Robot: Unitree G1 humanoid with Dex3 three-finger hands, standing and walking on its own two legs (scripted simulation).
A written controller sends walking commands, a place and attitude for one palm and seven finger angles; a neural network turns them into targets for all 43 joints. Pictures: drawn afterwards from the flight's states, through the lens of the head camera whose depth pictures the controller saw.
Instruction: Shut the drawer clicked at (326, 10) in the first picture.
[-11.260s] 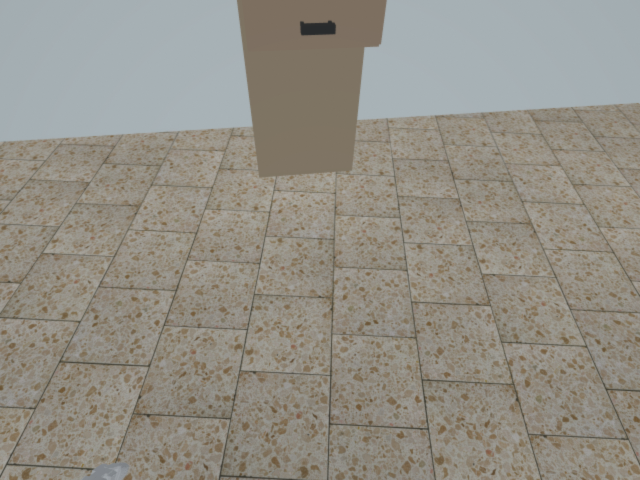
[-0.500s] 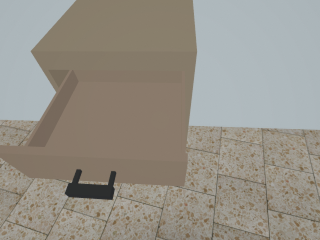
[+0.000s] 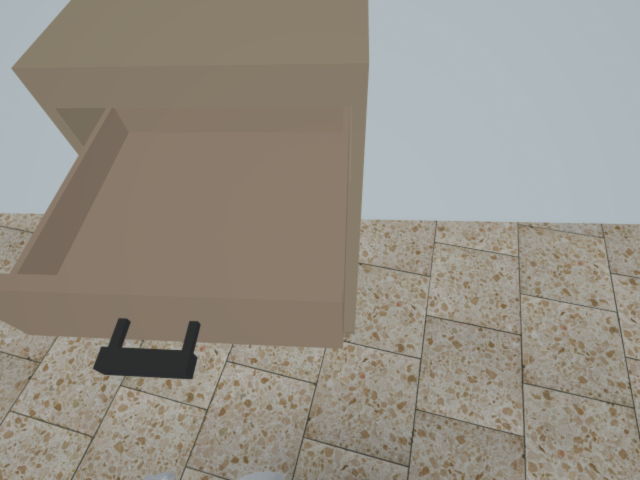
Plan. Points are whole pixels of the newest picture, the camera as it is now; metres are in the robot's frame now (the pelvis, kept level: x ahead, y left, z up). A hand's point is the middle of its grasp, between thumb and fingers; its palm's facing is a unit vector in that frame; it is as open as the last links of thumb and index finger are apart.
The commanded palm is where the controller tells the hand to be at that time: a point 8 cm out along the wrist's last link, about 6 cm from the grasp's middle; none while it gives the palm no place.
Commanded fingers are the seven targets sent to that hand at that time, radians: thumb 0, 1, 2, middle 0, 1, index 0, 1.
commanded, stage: come to a stop and stand still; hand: left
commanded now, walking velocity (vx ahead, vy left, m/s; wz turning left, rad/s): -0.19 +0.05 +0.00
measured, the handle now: (152, 344) +0.25 +0.21 +0.05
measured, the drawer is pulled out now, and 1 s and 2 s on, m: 0.29 0.29 0.29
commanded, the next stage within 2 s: look again from close up in 1.40 s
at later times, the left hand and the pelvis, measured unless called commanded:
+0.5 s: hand out of the picture +0.01 +0.20 -0.16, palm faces -0.05 -0.97 -0.25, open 7.4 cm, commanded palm none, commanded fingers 0.00 0.90 0.90 -0.20 -0.30 -0.20 -0.30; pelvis -0.02 +0.01 +0.00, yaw -1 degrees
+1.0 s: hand out of the picture +0.02 +0.24 -0.17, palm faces -0.01 -0.98 -0.20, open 7.4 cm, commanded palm none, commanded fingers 0.00 0.90 0.90 -0.20 -0.30 -0.20 -0.30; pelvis -0.01 +0.06 +0.00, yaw -1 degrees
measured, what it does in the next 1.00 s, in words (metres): shifts its weight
